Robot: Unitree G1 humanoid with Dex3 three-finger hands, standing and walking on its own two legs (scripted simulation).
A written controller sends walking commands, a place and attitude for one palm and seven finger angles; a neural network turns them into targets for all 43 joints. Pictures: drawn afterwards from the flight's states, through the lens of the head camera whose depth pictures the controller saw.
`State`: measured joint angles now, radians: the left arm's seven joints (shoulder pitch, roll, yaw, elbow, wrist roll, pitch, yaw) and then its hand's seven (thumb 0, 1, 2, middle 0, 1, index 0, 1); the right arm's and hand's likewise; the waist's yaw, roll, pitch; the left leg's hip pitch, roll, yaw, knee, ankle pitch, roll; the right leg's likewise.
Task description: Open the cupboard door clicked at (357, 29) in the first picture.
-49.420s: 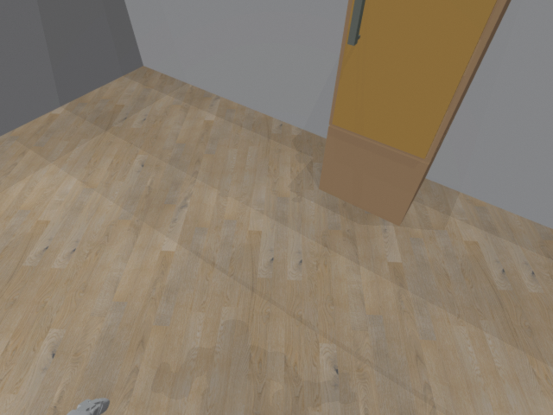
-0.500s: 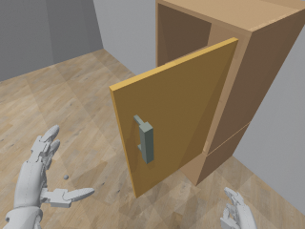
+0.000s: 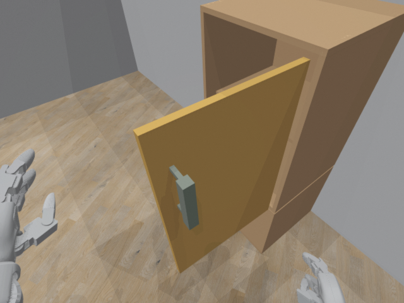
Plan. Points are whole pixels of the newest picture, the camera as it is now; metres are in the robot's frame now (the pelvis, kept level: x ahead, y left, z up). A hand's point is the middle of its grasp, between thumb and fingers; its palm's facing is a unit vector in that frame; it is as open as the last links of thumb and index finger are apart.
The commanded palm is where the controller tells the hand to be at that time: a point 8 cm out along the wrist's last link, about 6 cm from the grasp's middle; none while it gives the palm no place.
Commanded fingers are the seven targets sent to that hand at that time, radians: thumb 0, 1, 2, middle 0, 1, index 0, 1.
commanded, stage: draw the hand back to the body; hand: left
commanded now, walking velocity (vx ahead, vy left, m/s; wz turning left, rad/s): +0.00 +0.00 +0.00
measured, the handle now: (183, 197) +0.30 +0.08 +0.07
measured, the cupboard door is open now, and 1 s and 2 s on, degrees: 88 88 88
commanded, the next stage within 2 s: step back with the hand held close in 0.32 s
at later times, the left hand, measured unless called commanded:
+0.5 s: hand (47, 224) +0.18 +0.25 +0.15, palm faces +0.44 -0.79 -0.42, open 7.4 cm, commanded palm +0.12 +0.29 +0.17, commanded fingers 0.00 0.90 0.90 -0.20 -0.30 -0.20 -0.30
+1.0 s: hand (2, 268) +0.11 +0.28 +0.15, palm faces +0.39 -0.76 -0.51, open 7.4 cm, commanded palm +0.05 +0.32 +0.17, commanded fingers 0.00 0.90 0.90 -0.20 -0.30 -0.20 -0.30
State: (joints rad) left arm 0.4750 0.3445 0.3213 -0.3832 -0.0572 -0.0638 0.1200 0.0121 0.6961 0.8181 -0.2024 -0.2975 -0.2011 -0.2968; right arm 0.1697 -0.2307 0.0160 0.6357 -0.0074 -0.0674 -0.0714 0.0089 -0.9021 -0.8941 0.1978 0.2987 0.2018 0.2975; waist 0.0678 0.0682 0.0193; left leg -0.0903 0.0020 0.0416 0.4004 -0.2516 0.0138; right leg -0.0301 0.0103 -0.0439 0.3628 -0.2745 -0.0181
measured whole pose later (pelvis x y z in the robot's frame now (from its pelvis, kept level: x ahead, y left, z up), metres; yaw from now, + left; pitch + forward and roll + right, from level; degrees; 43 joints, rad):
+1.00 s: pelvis -0.09 +0.02 -0.01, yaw +0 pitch +0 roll -1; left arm 0.57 0.43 0.42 -0.52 -0.03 -0.17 0.15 0.02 0.89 0.90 -0.21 -0.30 -0.21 -0.30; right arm 0.19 -0.23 0.00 0.54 0.01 -0.02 -0.09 0.01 -0.90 -0.89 0.20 0.30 0.20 0.30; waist 0.00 0.02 0.04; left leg -0.36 0.00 0.05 0.53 -0.18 0.05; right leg -0.31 0.00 -0.04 0.51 -0.20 0.00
